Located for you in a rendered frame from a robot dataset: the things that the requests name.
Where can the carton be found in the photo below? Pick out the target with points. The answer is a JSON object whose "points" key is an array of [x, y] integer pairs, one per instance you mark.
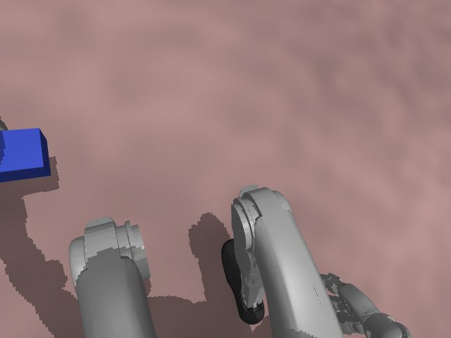
{"points": [[23, 155]]}

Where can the right robot arm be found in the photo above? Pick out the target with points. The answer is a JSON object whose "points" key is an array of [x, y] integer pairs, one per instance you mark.
{"points": [[381, 325]]}

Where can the right robot hand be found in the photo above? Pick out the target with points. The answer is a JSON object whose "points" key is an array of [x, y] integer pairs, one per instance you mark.
{"points": [[354, 306]]}

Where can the right robot foot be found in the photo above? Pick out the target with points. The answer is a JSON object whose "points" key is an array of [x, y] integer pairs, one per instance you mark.
{"points": [[250, 316]]}

